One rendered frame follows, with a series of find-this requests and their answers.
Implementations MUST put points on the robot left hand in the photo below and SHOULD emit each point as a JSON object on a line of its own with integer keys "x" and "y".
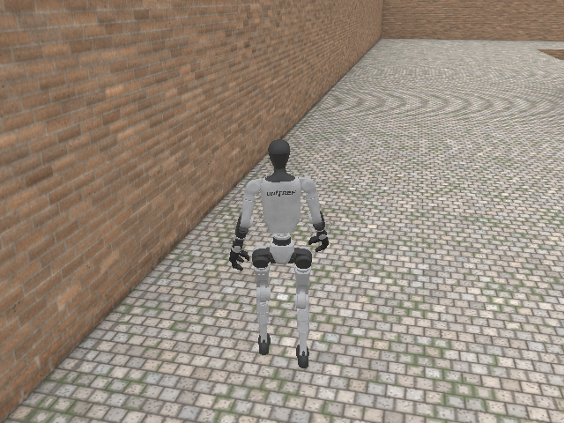
{"x": 235, "y": 256}

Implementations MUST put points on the right robot upper arm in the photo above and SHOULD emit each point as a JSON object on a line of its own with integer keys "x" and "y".
{"x": 308, "y": 185}

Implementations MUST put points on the right robot forearm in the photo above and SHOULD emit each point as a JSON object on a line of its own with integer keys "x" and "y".
{"x": 320, "y": 228}

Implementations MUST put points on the robot right thigh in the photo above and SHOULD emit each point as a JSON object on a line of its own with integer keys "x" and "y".
{"x": 302, "y": 268}

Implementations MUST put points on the robot torso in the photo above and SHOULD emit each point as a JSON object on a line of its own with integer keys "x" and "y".
{"x": 281, "y": 202}

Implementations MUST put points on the robot right hand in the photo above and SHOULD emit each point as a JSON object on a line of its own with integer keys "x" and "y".
{"x": 316, "y": 239}

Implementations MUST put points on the left robot upper arm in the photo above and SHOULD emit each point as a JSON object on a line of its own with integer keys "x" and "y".
{"x": 248, "y": 202}

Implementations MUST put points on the left robot forearm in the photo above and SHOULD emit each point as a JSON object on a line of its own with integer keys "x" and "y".
{"x": 239, "y": 237}

